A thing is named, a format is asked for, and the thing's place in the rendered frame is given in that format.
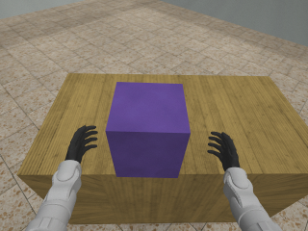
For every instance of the left robot forearm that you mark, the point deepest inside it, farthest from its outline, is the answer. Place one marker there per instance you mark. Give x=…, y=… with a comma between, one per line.
x=56, y=208

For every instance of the pedestal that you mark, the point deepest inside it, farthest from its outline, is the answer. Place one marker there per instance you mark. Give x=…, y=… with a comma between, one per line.
x=270, y=137

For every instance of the right robot forearm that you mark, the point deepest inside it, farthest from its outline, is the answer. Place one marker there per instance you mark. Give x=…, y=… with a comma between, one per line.
x=244, y=204

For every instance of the left robot hand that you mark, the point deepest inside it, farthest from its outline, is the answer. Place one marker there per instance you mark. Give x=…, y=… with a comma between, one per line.
x=77, y=148

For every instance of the right robot hand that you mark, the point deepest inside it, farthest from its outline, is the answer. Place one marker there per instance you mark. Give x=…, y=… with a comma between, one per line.
x=227, y=150

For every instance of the carton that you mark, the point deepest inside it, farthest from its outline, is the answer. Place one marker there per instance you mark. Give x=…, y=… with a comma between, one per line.
x=148, y=129

